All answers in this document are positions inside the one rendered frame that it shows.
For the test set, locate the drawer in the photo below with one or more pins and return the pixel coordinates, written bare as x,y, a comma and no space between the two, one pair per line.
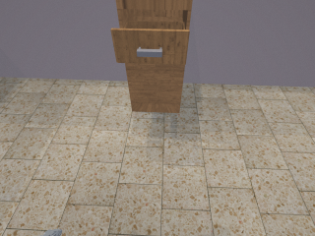
171,37

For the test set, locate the cabinet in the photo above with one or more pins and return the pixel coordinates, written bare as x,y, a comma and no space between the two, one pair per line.
155,87

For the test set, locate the handle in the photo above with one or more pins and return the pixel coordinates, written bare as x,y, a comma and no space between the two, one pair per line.
141,52

